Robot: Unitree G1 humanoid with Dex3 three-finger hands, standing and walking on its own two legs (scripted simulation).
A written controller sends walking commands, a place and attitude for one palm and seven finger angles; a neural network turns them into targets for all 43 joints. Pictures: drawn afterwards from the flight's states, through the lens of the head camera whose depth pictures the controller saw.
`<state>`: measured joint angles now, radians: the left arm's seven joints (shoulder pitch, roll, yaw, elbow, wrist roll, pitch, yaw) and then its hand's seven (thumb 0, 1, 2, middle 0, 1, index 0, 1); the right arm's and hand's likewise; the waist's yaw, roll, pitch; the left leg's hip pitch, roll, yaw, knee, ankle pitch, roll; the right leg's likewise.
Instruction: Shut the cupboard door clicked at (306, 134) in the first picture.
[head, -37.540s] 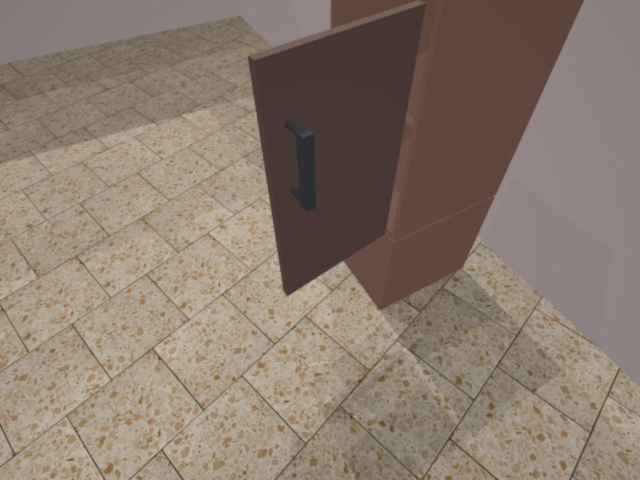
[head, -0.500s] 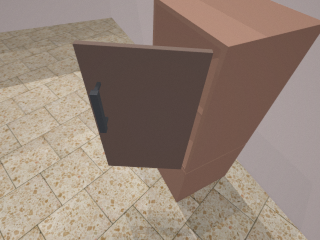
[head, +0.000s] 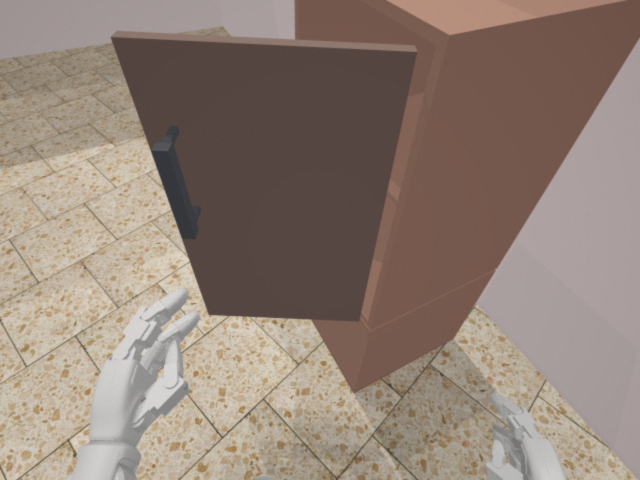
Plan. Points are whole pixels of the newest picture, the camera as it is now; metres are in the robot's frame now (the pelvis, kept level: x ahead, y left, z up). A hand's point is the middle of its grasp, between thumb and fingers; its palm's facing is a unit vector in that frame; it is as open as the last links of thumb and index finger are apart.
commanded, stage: raise the hand and make a fist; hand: left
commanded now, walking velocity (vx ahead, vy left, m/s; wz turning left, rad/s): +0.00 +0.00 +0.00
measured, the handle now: (181, 185) +0.48 +0.21 +0.11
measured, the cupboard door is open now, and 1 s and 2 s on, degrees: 60 60 60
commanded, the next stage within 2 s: bring the fist close to the handle in 1.62 s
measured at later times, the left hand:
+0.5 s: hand (178, 398) +0.21 +0.16 +0.05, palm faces -0.02 -1.00 -0.03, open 4.3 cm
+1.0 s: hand (152, 360) +0.23 +0.18 +0.09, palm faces +0.00 -1.00 -0.05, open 3.1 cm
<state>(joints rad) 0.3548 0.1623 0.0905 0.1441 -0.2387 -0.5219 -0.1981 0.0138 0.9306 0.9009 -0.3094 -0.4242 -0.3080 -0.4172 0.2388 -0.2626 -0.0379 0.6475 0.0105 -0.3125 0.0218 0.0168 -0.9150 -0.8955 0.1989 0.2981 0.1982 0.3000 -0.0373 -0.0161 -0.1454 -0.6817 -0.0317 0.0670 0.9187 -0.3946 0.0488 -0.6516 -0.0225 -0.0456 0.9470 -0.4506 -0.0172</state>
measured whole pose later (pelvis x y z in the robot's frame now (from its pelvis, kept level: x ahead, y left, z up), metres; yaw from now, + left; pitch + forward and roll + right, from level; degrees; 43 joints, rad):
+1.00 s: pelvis +0.02 +0.00 +0.01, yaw +1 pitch +8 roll -2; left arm 0.43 0.26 0.14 -0.15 -0.29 -0.26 -0.23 0.02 0.90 0.90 -1.22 -1.41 -1.21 -1.40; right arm 0.25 -0.23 0.04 0.51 0.05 -0.23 -0.04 0.02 -0.91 -0.90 0.20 0.30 0.20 0.30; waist 0.00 0.04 -0.12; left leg -0.62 -0.01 0.02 0.91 -0.43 0.05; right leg -0.55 0.01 -0.08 0.87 -0.46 -0.02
